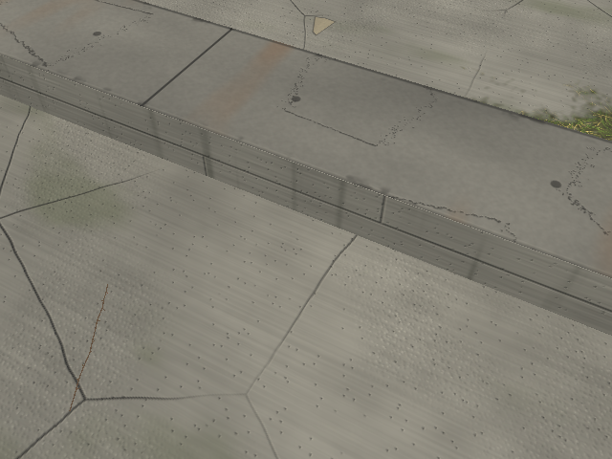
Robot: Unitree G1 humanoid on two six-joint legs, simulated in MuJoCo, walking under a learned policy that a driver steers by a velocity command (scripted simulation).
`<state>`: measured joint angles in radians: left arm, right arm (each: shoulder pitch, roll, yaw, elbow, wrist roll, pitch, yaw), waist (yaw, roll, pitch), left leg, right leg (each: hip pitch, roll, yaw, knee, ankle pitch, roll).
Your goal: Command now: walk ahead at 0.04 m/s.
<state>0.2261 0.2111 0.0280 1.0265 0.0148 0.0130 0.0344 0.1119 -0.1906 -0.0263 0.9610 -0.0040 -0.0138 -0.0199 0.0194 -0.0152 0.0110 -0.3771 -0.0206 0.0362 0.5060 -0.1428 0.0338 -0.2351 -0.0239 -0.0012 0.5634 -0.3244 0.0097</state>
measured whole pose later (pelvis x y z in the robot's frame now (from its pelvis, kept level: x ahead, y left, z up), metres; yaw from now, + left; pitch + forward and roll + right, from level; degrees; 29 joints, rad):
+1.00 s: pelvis +0.04 -0.02 +0.00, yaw +1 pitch -1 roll +0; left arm 0.39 0.16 0.03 1.10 -0.01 -0.03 0.04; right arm 0.19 -0.19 -0.05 1.13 0.02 0.00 -0.03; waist 0.01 -0.01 0.01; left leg -0.34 0.00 0.01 0.64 -0.35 0.04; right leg -0.10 0.00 -0.04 0.51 -0.39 -0.03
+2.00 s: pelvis +0.51 -0.02 +0.02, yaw +1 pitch +1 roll -2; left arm 0.40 0.22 0.05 1.05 0.02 -0.10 -0.02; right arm 0.14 -0.23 -0.02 0.91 -0.04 -0.04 0.04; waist 0.03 0.04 0.03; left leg -0.62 0.12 0.02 0.83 -0.10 0.03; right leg -0.10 0.07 -0.07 0.25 -0.17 -0.07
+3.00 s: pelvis +0.66 -0.02 +0.02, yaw -23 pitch +3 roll +3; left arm 0.15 0.29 0.08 0.80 -0.01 0.00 0.04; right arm 0.04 -0.30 -0.09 0.86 0.00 -0.01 -0.07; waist 0.02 0.01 0.02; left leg -0.51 -0.02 -0.10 0.82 -0.30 -0.08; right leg -0.30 0.07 0.11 0.43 -0.17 -0.08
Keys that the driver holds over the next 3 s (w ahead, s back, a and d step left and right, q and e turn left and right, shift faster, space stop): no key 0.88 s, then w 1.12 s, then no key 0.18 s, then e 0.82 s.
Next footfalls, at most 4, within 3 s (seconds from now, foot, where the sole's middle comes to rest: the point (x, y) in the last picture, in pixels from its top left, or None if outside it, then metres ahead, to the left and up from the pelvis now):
1.68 right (370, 446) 0.53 -0.10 -0.77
2.16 left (277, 349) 0.76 0.11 -0.77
2.64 right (364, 379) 0.69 -0.10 -0.77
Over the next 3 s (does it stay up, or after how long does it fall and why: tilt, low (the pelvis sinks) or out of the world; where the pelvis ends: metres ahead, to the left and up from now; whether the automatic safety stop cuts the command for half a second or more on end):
stays up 0.66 -0.02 0.02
